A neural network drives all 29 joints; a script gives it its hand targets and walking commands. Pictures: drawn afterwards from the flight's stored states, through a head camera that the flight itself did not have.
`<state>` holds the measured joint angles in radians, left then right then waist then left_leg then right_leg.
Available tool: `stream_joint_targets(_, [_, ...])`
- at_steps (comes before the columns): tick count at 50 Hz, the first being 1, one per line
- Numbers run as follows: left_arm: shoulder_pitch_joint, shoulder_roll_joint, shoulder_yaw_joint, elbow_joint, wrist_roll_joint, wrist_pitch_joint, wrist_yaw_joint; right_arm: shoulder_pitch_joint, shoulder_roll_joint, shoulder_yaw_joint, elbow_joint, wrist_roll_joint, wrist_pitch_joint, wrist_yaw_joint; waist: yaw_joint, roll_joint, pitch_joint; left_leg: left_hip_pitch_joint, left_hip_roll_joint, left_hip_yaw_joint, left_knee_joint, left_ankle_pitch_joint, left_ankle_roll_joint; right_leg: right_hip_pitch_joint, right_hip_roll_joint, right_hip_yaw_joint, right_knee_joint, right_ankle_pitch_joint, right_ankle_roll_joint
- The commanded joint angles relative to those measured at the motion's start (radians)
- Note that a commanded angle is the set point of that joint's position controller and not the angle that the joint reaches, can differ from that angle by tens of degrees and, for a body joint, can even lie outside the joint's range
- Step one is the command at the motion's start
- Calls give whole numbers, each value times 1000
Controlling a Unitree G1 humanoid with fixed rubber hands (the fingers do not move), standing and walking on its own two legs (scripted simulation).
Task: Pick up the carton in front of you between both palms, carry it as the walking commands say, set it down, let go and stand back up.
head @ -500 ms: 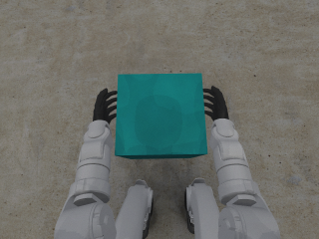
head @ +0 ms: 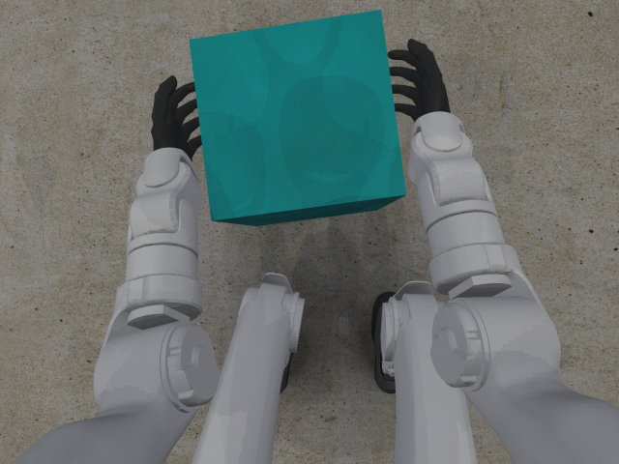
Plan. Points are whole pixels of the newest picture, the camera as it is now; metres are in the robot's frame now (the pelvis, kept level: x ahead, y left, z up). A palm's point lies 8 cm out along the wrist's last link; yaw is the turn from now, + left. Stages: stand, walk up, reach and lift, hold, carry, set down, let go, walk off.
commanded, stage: set down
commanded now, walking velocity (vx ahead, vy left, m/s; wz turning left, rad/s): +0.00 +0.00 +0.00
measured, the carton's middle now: (303, 143) +0.49 +0.06 -0.20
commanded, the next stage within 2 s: none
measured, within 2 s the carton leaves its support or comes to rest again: rests again in 0.82 s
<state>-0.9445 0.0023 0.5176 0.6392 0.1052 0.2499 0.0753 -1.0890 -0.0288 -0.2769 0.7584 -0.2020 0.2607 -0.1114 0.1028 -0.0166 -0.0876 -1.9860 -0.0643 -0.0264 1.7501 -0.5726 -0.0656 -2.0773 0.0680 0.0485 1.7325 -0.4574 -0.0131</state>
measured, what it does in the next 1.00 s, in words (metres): lowers itself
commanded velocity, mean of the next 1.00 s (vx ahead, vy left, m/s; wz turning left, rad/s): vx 0.00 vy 0.00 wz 0.00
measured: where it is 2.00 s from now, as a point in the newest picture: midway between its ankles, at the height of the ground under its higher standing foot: (332, 361)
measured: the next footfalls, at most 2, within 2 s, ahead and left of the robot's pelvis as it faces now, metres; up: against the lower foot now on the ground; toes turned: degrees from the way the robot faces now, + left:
none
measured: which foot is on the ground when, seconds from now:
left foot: down 0.00-1.00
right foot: down 0.00-1.00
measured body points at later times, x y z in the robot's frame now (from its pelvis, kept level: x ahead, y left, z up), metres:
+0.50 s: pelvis -0.02 +0.01 -0.09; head +0.35 -0.01 +0.17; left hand +0.49 +0.21 -0.26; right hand +0.56 -0.09 -0.26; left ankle +0.08 +0.14 -0.46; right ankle +0.11 -0.10 -0.46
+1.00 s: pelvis -0.02 +0.01 -0.12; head +0.35 +0.00 +0.14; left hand +0.48 +0.21 -0.29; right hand +0.57 -0.08 -0.29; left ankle +0.08 +0.14 -0.46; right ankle +0.11 -0.10 -0.46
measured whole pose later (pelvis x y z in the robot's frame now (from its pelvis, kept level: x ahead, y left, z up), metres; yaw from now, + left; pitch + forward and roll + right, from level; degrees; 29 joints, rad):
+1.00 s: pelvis -0.02 +0.01 -0.12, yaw +2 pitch +39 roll +4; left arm -1.23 0.05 0.50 0.77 0.04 0.21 0.11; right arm -1.51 -0.28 -0.21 1.12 -0.09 0.17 -0.03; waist 0.10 -0.01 0.29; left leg -2.22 -0.11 0.00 2.17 -0.63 -0.07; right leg -2.32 0.05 0.06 2.15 -0.51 0.00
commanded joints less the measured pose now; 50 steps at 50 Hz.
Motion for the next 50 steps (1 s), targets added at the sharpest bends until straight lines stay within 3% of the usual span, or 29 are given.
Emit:
stream_joint_targets(1, [-709, -789, -424, 33, -42, 16, -274, -542, 831, 323, 87, 14, -3, 177, 16, -104, -959, 195, -102, 118, -122, 191, -8, 739, 101, -48, -87, 158, 28])
stream_joint_targets(5, [-747, -802, -416, 28, -40, 11, -269, -580, 868, 351, 102, 55, -4, 209, 41, -126, -968, 171, -89, 106, -66, 280, 7, 686, 103, -56, -15, 231, 32])
stream_joint_targets(6, [-770, -805, -418, 23, -63, 6, -265, -661, 826, 382, 41, 98, -29, 211, 87, -101, -1041, 164, -97, 100, -44, 288, 11, 697, 92, -44, 22, 232, 26])
stream_joint_targets(7, [-764, -816, -440, 30, -62, 5, -245, -644, 833, 339, 91, 89, -18, 220, 59, -88, -1058, 181, -96, 116, -55, 308, -2, 698, 100, -57, 36, 267, 21])
stream_joint_targets(8, [-769, -763, -452, 7, -52, -3, -232, -607, 831, 348, 103, 91, -13, 219, 93, -102, -1044, 216, -108, 132, -52, 317, -6, 653, 97, -60, 37, 262, 20])
stream_joint_targets(9, [-861, -781, -475, -59, -84, -16, -223, -665, 789, 325, 112, 107, -23, 223, 15, -98, -1064, 250, -95, 111, -13, 306, -6, 643, 94, -79, 57, 247, 24])
stream_joint_targets(10, [-830, -763, -458, -51, -67, -10, -216, -689, 766, 354, 113, 110, -21, 223, 64, -89, -1081, 240, -99, 114, -30, 310, -10, 629, 101, -68, 64, 232, 22])
stream_joint_targets(12, [-901, -759, -463, -71, -118, -22, -213, -644, 755, 316, 181, 72, -20, 227, 23, -115, -1019, 234, -98, 113, -1, 291, -14, 595, 87, -82, 101, 241, 14])
stream_joint_targets(13, [-882, -752, -465, -49, -109, -27, -215, -687, 736, 352, 160, 115, -31, 223, 58, -123, -1039, 232, -93, 109, 20, 341, -6, 618, 78, -67, 98, 273, 20])
stream_joint_targets(14, [-875, -711, -524, -42, -133, -26, -207, -651, 745, 368, 150, 121, -34, 229, 33, -133, -1037, 223, -88, 97, 16, 361, -10, 657, 68, -65, 134, 350, 20])
stream_joint_targets(15, [-853, -742, -468, -39, -137, -31, -210, -736, 702, 396, 116, 158, -45, 227, 81, -132, -1053, 272, -94, 118, 40, 386, -6, 618, 71, -75, 128, 305, 19])
stream_joint_targets(16, [-883, -720, -507, -32, -155, -37, -200, -756, 725, 390, 144, 161, -43, 228, 47, -122, -1076, 281, -90, 107, 52, 359, -7, 621, 67, -76, 163, 290, 28])
stream_joint_targets(18, [-1021, -653, -528, -72, -161, -38, -190, -782, 691, 370, 163, 164, -37, 229, 40, -100, -1044, 263, -71, 123, 86, 300, -16, 613, 65, -68, 173, 250, 16])
stream_joint_targets(19, [-1048, -626, -559, -158, -169, -49, -180, -799, 688, 401, 141, 210, -35, 225, 85, -76, -1121, 366, -68, 124, 76, 367, -4, 619, 61, -79, 192, 276, 22])
stream_joint_targets(22, [-976, -691, -490, -36, -199, -43, -192, -817, 621, 428, 191, 220, -52, 223, 57, -109, -1026, 312, -69, 135, 128, 335, -20, 608, 61, -74, 208, 248, 9])
stream_joint_targets(23, [-1021, -687, -557, -78, -213, -52, -192, -778, 663, 394, 220, 211, -52, 235, 60, -90, -1005, 297, -71, 126, 131, 348, -20, 598, 59, -82, 243, 285, 15])
stream_joint_targets(24, [-1014, -676, -510, -113, -207, -55, -199, -863, 646, 444, 146, 224, -53, 233, 105, -140, -1063, 236, -73, 134, 160, 354, -16, 625, 53, -54, 244, 277, 8])
stream_joint_targets(26, [-1068, -662, -534, -101, -220, -45, -191, -853, 657, 447, 189, 250, -56, 235, 99, -141, -1094, 281, -76, 121, 150, 361, 0, 630, 63, -94, 276, 277, 22])
stream_joint_targets(28, [-1073, -690, -547, -71, -223, -40, -203, -824, 641, 407, 238, 230, -54, 242, 33, -95, -991, 225, -64, 129, 161, 320, -14, 602, 50, -58, 258, 266, -13])
stream_joint_targets(29, [-1092, -655, -507, -43, -219, -38, -210, -855, 643, 410, 218, 259, -62, 238, 76, -92, -952, 232, -52, 139, 172, 303, -5, 544, 64, -59, 266, 245, -5])
stream_joint_targets(32, [-1091, -671, -547, -51, -227, -32, -204, -911, 616, 438, 202, 263, -57, 236, 72, -60, -991, 227, -53, 147, 205, 350, -23, 621, 49, -49, 282, 307, -4])
stream_joint_targets(33, [-1111, -684, -575, -154, -253, -50, -203, -810, 686, 422, 226, 283, -60, 241, 93, -115, -1066, 281, -71, 142, 189, 395, -12, 654, 67, -72, 308, 347, -5])
stream_joint_targets(34, [-1107, -709, -637, -81, -255, -38, -210, -907, 662, 397, 164, 273, -77, 245, 45, -69, -1023, 269, -63, 114, 192, 412, -2, 604, 51, -59, 317, 368, -6])
stream_joint_targets(37, [-1043, -731, -564, -32, -232, -40, -222, -799, 643, 389, 228, 235, -73, 246, 40, -27, -908, 187, -58, 135, 225, 340, -27, 554, 45, -53, 318, 309, -16])
stream_joint_targets(38, [-1013, -731, -544, -9, -231, -44, -220, -695, 669, 339, 379, 222, -61, 251, 34, -55, -877, 230, -73, 125, 186, 351, -25, 540, 56, -72, 307, 301, -19])
stream_joint_targets(39, [-1024, -730, -548, 52, -186, -41, -223, -737, 686, 315, 328, 209, -72, 259, 36, -9, -758, 196, -57, 105, 180, 316, -16, 405, 59, -53, 305, 245, -23])
stream_joint_targets(41, [-963, -759, -485, 56, -158, -45, -221, -771, 670, 338, 347, 213, -75, 277, 70, -22, -731, 168, -74, 111, 181, 326, -15, 369, 60, -68, 316, 228, -16])
stream_joint_targets(45, [-992, -729, -474, 42, -149, -56, -228, -721, 642, 287, 364, 156, -71, 282, -6, -85, -698, 108, -75, 88, 214, 267, 7, 394, 42, -47, 311, 224, -21])
stream_joint_targets(50, [-1046, -591, -427, 52, -106, -32, -218, -794, 533, 294, 393, 150, -44, 290, 32, -9, -562, 113, -48, 121, 207, 157, -5, 357, 41, -25, 290, 101, -28])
